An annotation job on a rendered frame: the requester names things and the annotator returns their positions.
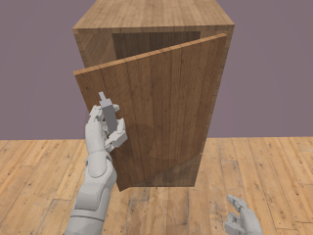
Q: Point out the right robot hand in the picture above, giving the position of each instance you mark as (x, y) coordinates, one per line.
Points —
(242, 224)

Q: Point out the left robot forearm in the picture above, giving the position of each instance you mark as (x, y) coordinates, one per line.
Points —
(91, 204)

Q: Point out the left robot hand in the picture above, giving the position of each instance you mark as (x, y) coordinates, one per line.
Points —
(96, 132)

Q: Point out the cupboard door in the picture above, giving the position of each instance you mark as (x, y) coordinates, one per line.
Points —
(164, 97)

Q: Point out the handle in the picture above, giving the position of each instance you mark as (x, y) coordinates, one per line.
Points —
(108, 112)

